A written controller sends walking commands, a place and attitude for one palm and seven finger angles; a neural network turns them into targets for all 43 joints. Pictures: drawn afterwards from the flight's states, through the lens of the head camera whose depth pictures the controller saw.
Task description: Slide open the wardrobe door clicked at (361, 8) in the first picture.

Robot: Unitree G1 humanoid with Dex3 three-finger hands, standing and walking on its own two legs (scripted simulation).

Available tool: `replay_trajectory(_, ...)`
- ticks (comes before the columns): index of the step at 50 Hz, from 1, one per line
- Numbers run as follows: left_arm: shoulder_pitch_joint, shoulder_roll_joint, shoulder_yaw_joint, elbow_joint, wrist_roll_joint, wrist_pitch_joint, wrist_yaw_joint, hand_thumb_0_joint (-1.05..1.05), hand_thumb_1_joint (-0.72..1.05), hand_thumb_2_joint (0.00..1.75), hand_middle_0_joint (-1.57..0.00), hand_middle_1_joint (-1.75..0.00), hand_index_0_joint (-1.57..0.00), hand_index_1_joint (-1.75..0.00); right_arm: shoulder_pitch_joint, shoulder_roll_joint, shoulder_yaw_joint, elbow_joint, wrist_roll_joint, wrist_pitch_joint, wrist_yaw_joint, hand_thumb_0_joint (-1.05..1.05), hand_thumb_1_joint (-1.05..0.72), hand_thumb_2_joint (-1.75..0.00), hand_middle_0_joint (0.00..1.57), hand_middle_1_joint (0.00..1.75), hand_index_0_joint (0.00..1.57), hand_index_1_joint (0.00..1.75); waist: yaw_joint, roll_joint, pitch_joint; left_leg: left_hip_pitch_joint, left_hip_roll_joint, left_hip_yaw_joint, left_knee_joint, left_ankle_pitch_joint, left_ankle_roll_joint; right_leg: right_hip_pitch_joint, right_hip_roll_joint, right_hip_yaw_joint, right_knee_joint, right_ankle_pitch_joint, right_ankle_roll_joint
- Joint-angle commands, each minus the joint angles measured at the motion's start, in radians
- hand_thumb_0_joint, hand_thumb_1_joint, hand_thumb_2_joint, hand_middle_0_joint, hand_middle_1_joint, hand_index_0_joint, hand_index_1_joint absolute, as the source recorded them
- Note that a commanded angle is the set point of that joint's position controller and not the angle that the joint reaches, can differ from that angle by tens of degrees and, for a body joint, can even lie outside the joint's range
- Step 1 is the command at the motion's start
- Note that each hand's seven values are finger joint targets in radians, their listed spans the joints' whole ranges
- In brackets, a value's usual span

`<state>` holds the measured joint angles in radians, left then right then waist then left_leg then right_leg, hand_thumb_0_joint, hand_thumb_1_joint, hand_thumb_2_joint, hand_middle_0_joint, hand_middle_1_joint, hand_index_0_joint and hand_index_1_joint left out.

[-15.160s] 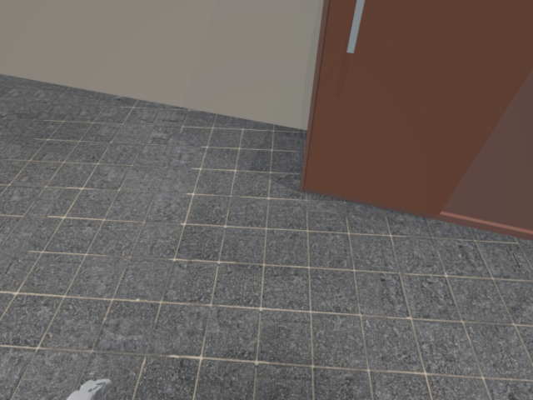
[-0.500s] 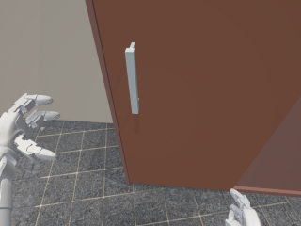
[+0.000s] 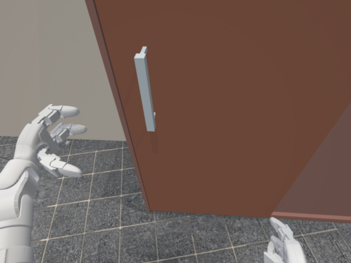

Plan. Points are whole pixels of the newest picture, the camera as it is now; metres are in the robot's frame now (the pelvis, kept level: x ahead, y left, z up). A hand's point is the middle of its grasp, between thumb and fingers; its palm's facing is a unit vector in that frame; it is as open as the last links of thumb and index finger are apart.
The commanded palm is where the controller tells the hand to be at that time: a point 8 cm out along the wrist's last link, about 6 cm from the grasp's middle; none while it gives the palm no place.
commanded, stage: move the hooked fingers beside the handle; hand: left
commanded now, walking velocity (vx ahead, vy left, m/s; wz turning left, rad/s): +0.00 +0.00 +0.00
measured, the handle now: (148, 92) +0.51 +0.13 +0.14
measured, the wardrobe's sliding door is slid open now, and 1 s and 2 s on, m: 0.00 0.00 0.00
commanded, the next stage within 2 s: none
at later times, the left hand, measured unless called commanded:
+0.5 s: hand (86, 125) +0.36 +0.24 +0.15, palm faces +0.04 -1.00 -0.01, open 14.0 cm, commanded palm +0.34 +0.28 +0.15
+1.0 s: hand (109, 107) +0.42 +0.20 +0.15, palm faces +0.02 -1.00 -0.01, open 14.0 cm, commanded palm +0.40 +0.25 +0.15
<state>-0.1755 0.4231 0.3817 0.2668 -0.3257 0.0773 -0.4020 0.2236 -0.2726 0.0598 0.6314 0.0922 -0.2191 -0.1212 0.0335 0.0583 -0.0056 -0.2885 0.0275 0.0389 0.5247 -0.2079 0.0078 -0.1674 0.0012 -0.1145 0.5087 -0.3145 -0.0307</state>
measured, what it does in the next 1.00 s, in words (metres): stands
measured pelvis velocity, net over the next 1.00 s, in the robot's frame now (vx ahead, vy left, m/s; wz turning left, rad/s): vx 0.01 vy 0.01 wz -0.02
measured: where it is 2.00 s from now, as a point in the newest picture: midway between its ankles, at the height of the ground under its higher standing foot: outside the picture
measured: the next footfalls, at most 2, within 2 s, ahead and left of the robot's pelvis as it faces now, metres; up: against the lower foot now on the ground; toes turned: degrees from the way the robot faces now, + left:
none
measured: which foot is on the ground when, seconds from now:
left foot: down 0.00-1.00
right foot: down 0.00-1.00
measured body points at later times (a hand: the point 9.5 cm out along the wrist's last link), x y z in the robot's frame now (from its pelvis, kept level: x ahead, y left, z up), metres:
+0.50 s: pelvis +0.01 +0.01 +0.00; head +0.01 +0.00 +0.45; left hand +0.35 +0.29 +0.15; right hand +0.16 -0.24 -0.09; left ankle +0.05 +0.12 -0.73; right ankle -0.02 -0.09 -0.73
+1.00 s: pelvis +0.01 +0.01 +0.00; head +0.02 +0.01 +0.45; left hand +0.42 +0.26 +0.15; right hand +0.11 -0.25 -0.11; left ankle +0.05 +0.12 -0.73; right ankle -0.02 -0.09 -0.73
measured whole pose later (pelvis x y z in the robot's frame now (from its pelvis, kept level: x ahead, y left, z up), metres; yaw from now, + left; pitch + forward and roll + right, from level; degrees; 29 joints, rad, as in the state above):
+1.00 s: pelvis +0.01 +0.01 +0.00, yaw -1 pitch +2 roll -1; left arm -0.57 0.37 0.27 0.63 -0.21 0.00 -0.19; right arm 0.30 -0.27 0.04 0.67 0.08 -0.08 -0.09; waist -0.03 0.03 -0.01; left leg -0.35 0.02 0.06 0.55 -0.23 0.02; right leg -0.24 -0.01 -0.09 0.52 -0.32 -0.02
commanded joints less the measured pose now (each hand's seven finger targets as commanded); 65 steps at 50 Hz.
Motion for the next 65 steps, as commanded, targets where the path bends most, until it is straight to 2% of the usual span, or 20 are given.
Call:
replay_trajectory(1, -0.396, 0.294, 0.11, -0.182, -0.008, -0.086, 0.031, 0.0, -0.5, 0.3, -0.3, -1.2, -0.3, -1.2, -0.093, -0.111, -0.045, -0.153, -0.002, -0.053, -0.012, 0.0, -0.9, -0.9, 0.2, 0.3, 0.2, 0.3, -0.02, -0.006, -0.203, 0.187, -0.028, -0.053, -0.05, 0.086, 0.036, -0.101, -0.006, 0.082, -0.102, 0.201, 0.029)
replay_trajectory(2, -0.372, 0.298, 0.116, -0.175, -0.008, -0.085, 0.036, 0.0, -0.5, 0.3, -0.3, -1.2, -0.3, -1.2, -0.092, -0.109, -0.045, -0.157, -0.005, -0.051, -0.01, 0.0, -0.9, -0.9, 0.2, 0.3, 0.2, 0.3, -0.008, 0.005, -0.213, 0.186, -0.028, -0.048, -0.043, 0.1, 0.037, -0.089, -0.007, 0.089, -0.102, 0.218, 0.028)
replay_trajectory(6, -0.419, 0.265, 0.077, -0.143, 0.01, -0.08, 0.046, 0.0, -0.5, 0.3, -0.3, -1.2, -0.3, -1.2, -0.08, -0.109, -0.046, -0.156, -0.004, -0.04, -0.006, 0.0, -0.9, -0.9, 0.2, 0.3, 0.2, 0.3, -0.021, 0.031, -0.226, 0.197, -0.027, -0.046, -0.045, 0.113, 0.036, -0.103, -0.004, 0.081, -0.093, 0.24, 0.025)
replay_trajectory(7, -0.406, 0.28, 0.094, -0.135, 0.008, -0.08, 0.048, 0.0, -0.5, 0.3, -0.3, -1.2, -0.3, -1.2, -0.076, -0.111, -0.049, -0.155, -0.004, -0.037, -0.004, 0.0, -0.9, -0.9, 0.2, 0.3, 0.2, 0.3, -0.017, -0.016, -0.227, 0.188, -0.022, -0.044, -0.039, 0.133, 0.037, -0.083, -0.003, 0.08, -0.093, 0.262, 0.026)
replay_trajectory(10, -0.402, 0.243, 0.062, -0.15, 0.012, -0.072, 0.049, 0.0, -0.5, 0.3, -0.3, -1.2, -0.3, -1.2, -0.076, -0.113, -0.053, -0.164, -0.003, -0.029, 0.002, 0.0, -0.9, -0.9, 0.2, 0.3, 0.2, 0.3, -0.015, 0.013, -0.251, 0.208, -0.024, -0.042, -0.038, 0.172, 0.038, -0.087, -0.001, 0.075, -0.076, 0.31, 0.023)
replay_trajectory(13, -0.366, 0.254, 0.085, -0.128, 0.007, -0.063, 0.056, 0.0, -0.5, 0.3, -0.3, -1.2, -0.3, -1.2, -0.066, -0.118, -0.057, -0.164, -0.003, -0.018, 0.008, 0.0, -0.9, -0.9, 0.2, 0.3, 0.2, 0.3, -0.008, -0.041, -0.241, 0.186, -0.021, -0.041, -0.037, 0.19, 0.039, -0.078, 0.001, 0.072, -0.072, 0.338, 0.026)
replay_trajectory(23, -0.579, 0.22, 0.02, -0.142, 0.042, -0.09, 0.113, 0.0, -0.5, 0.3, -0.3, -1.2, -0.3, -1.2, -0.043, -0.116, -0.061, -0.14, -0.009, 0.012, 0.003, 0.0, -0.9, -0.9, 0.2, 0.3, 0.2, 0.3, -0.049, 0.014, -0.254, 0.225, -0.015, -0.051, -0.04, 0.165, 0.038, -0.12, 0.009, 0.072, -0.08, 0.266, 0.017)
replay_trajectory(26, -0.63, 0.169, -0.037, -0.127, 0.053, -0.095, 0.12, 0.0, -0.5, 0.3, -0.3, -1.2, -0.3, -1.2, -0.04, -0.115, -0.058, -0.134, -0.009, 0.016, 0.002, 0.0, -0.9, -0.9, 0.2, 0.3, 0.2, 0.3, -0.059, 0.045, -0.255, 0.248, -0.013, -0.066, -0.045, 0.155, 0.031, -0.145, 0.011, 0.063, -0.079, 0.232, 0.011)
replay_trajectory(32, -0.634, 0.155, -0.047, 0.013, 0.065, -0.071, 0.15, 0.0, -0.5, 0.3, -0.3, -1.2, -0.3, -1.2, -0.016, -0.125, -0.062, -0.115, -0.01, 0.04, 0.008, 0.0, -0.9, -0.9, 0.2, 0.3, 0.2, 0.3, -0.051, -0.055, -0.257, 0.213, -0.01, -0.069, -0.046, 0.154, 0.033, -0.134, 0.011, 0.058, -0.078, 0.235, 0.01)
replay_trajectory(35, -0.667, 0.142, -0.052, 0.013, 0.077, -0.07, 0.176, 0.0, -0.5, 0.3, -0.3, -1.2, -0.3, -1.2, -0.021, -0.12, -0.062, -0.125, -0.014, 0.053, 0.017, 0.0, -0.9, -0.9, 0.2, 0.3, 0.2, 0.3, -0.045, -0.027, -0.278, 0.216, -0.012, -0.067, -0.047, 0.172, 0.029, -0.13, 0.008, 0.061, -0.069, 0.254, 0.01)
replay_trajectory(36, -0.66, 0.174, -0.017, 0.034, 0.078, -0.073, 0.188, 0.0, -0.5, 0.3, -0.3, -1.2, -0.3, -1.2, -0.01, -0.122, -0.065, -0.121, -0.015, 0.057, 0.019, 0.0, -0.9, -0.9, 0.2, 0.3, 0.2, 0.3, -0.04, -0.054, -0.288, 0.206, -0.011, -0.067, -0.045, 0.177, 0.029, -0.118, 0.01, 0.061, -0.067, 0.261, 0.01)
replay_trajectory(42, -0.773, 0.192, -0.027, 0.037, 0.103, -0.135, 0.211, 0.0, -0.5, 0.3, -0.3, -1.2, -0.3, -1.2, 0.012, -0.124, -0.067, -0.109, -0.019, 0.08, 0.024, 0.0, -0.9, -0.9, 0.2, 0.3, 0.2, 0.3, -0.058, -0.02, -0.306, 0.215, -0.008, -0.054, -0.029, 0.21, 0.034, -0.11, 0.012, 0.071, -0.059, 0.291, 0.01)
replay_trajectory(45, -0.846, 0.162, -0.064, 0.111, 0.106, -0.145, 0.204, 0.0, -0.5, 0.3, -0.3, -1.2, -0.3, -1.2, 0.022, -0.127, -0.068, -0.092, -0.016, 0.086, 0.021, 0.0, -0.9, -0.9, 0.2, 0.3, 0.2, 0.3, -0.082, -0.009, -0.261, 0.201, -0.008, -0.056, -0.032, 0.154, 0.032, -0.157, 0.015, 0.073, -0.067, 0.243, 0.011)
replay_trajectory(48, -0.874, 0.132, -0.094, 0.148, 0.107, -0.154, 0.199, 0.0, -0.5, 0.3, -0.3, -1.2, -0.3, -1.2, 0.034, -0.131, -0.074, -0.087, -0.015, 0.088, 0.023, 0.0, -0.9, -0.9, 0.2, 0.3, 0.2, 0.3, -0.086, 0.012, -0.283, 0.216, -0.009, -0.057, -0.025, 0.15, 0.034, -0.172, 0.016, 0.073, -0.066, 0.232, 0.009)
replay_trajectory(54, -0.95, 0.123, -0.094, 0.282, 0.108, -0.165, 0.215, 0.0, -0.5, 0.3, -0.3, -1.2, -0.3, -1.2, 0.078, -0.14, -0.081, -0.063, -0.02, 0.102, 0.029, 0.0, -0.9, -0.9, 0.2, 0.3, 0.2, 0.3, -0.1, -0.077, -0.292, 0.178, -0.012, -0.06, -0.01, 0.14, 0.037, -0.188, 0.018, 0.07, -0.056, 0.236, 0.015)
replay_trajectory(56, -0.993, 0.144, -0.081, 0.316, 0.118, -0.182, 0.23, 0.0, -0.5, 0.3, -0.3, -1.2, -0.3, -1.2, 0.09, -0.142, -0.082, -0.057, -0.023, 0.106, 0.033, 0.0, -0.9, -0.9, 0.2, 0.3, 0.2, 0.3, -0.1, -0.056, -0.287, 0.158, -0.014, -0.057, -0.008, 0.129, 0.037, -0.194, 0.017, 0.075, -0.049, 0.228, 0.015)
replay_trajectory(57, -0.994, 0.194, -0.042, 0.332, 0.128, -0.198, 0.242, 0.0, -0.5, 0.3, -0.3, -1.2, -0.3, -1.2, 0.103, -0.147, -0.085, -0.053, -0.027, 0.109, 0.034, 0.0, -0.9, -0.9, 0.2, 0.3, 0.2, 0.3, -0.094, -0.091, -0.301, 0.144, -0.013, -0.058, -0.001, 0.137, 0.04, -0.175, 0.018, 0.074, -0.043, 0.232, 0.016)
replay_trajectory(61, -1.066, 0.195, -0.052, 0.349, 0.154, -0.251, 0.259, 0.0, -0.5, 0.3, -0.3, -1.2, -0.3, -1.2, 0.117, -0.139, -0.084, -0.052, -0.03, 0.115, 0.042, 0.0, -0.9, -0.9, 0.2, 0.3, 0.2, 0.3, -0.098, -0.005, -0.344, 0.154, -0.017, -0.046, 0.015, 0.164, 0.036, -0.179, 0.016, 0.086, -0.023, 0.271, 0.015)
replay_trajectory(62, -1.076, 0.195, -0.056, 0.386, 0.158, -0.26, 0.262, 0.0, -0.5, 0.3, -0.3, -1.2, -0.3, -1.2, 0.134, -0.144, -0.086, -0.045, -0.034, 0.118, 0.043, 0.0, -0.9, -0.9, 0.2, 0.3, 0.2, 0.3, -0.109, -0.05, -0.341, 0.144, -0.015, -0.051, 0.022, 0.162, 0.041, -0.182, 0.019, 0.081, -0.02, 0.268, 0.017)
replay_trajectory(65, -1.112, 0.17, -0.073, 0.422, 0.163, -0.279, 0.256, 0.0, -0.5, 0.3, -0.3, -1.2, -0.3, -1.2, 0.146, -0.143, -0.092, -0.04, -0.033, 0.122, 0.048, 0.0, -0.9, -0.9, 0.2, 0.3, 0.2, 0.3, -0.116, -0.004, -0.359, 0.162, -0.015, -0.043, 0.035, 0.18, 0.038, -0.207, 0.022, 0.088, -0.014, 0.291, 0.016)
